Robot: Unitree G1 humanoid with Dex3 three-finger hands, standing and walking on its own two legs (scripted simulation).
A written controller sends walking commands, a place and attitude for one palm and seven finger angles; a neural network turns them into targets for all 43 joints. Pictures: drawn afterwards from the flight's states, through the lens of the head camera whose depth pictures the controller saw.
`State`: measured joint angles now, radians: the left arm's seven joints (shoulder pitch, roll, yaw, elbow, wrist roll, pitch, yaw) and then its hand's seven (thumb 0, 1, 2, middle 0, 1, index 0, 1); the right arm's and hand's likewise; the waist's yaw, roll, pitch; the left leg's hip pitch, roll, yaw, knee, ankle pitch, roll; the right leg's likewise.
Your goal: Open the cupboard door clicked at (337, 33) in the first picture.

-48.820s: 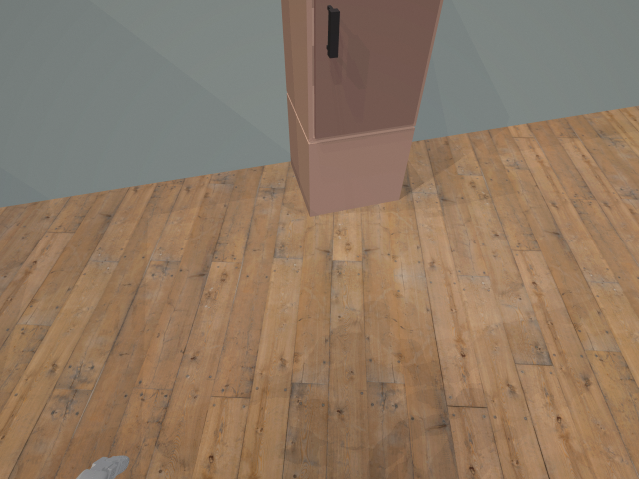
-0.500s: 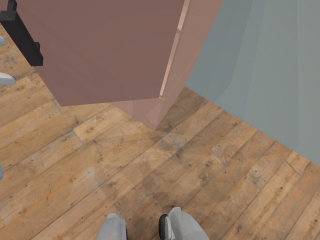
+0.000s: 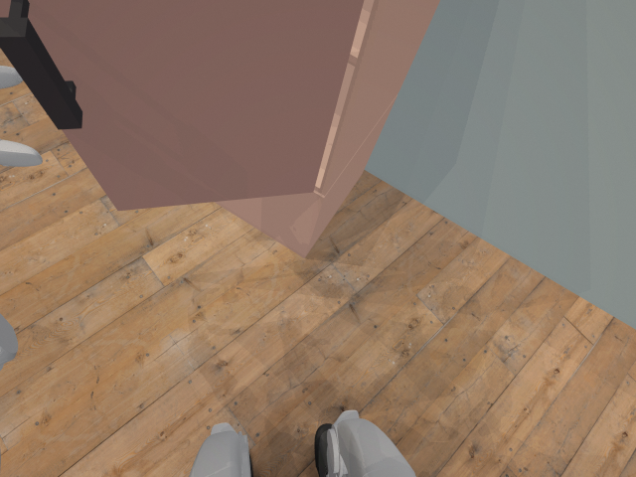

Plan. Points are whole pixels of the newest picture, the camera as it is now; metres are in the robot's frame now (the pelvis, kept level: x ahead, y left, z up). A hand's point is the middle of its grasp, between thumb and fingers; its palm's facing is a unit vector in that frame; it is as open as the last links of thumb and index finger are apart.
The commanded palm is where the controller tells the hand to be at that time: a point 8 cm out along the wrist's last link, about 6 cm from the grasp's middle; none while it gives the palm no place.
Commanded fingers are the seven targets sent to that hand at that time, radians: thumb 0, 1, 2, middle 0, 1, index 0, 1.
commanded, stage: slide the fingers in behind the handle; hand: left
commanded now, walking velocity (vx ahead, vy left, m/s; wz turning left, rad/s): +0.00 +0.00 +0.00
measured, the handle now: (46, 65) +0.57 +0.26 +0.09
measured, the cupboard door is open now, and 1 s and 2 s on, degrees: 42 42 42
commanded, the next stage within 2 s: close the thumb around the handle in 1.42 s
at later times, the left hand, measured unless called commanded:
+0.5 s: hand (22, 105) +0.51 +0.27 +0.10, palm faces +0.08 -1.00 +0.00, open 14.0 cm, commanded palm +0.48 +0.31 +0.09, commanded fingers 0.00 -0.50 0.30 -0.30 -1.20 -0.30 -1.20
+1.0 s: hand (59, 103) +0.51 +0.24 +0.09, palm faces +0.08 -1.00 +0.00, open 14.0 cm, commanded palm +0.49 +0.28 +0.09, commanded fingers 0.00 -0.50 0.30 -0.30 -1.20 -0.30 -1.20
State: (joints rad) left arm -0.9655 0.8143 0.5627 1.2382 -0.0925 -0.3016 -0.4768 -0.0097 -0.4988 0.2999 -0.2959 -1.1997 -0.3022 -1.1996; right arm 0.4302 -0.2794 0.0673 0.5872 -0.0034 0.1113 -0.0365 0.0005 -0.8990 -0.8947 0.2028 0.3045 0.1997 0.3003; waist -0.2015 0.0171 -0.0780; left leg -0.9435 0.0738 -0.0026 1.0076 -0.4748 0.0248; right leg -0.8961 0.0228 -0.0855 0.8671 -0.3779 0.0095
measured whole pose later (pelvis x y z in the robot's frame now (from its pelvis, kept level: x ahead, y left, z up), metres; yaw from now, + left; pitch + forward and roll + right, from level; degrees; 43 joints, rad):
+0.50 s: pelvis +0.00 +0.00 +0.00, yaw +0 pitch +22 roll -4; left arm -0.94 0.70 0.51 1.22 -0.10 -0.34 -0.39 -0.01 -0.50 0.30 -0.30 -1.20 -0.30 -1.20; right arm 0.41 -0.28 0.05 0.60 0.00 0.10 -0.03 0.00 -0.90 -0.89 0.20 0.30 0.20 0.30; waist -0.19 0.02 -0.08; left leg -0.90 0.07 0.00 0.99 -0.47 0.02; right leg -0.86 0.02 -0.08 0.87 -0.38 0.01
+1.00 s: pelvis +0.00 -0.01 +0.00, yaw +1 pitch +21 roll -4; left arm -0.93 0.63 0.48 1.19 -0.10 -0.35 -0.31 -0.01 -0.50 0.30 -0.30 -1.20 -0.30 -1.20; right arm 0.42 -0.27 0.04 0.61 -0.01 0.09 -0.02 0.00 -0.90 -0.89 0.20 0.30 0.20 0.30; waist -0.19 0.03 -0.09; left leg -0.89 0.06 0.01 0.98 -0.47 0.02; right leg -0.86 0.02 -0.07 0.87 -0.39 0.00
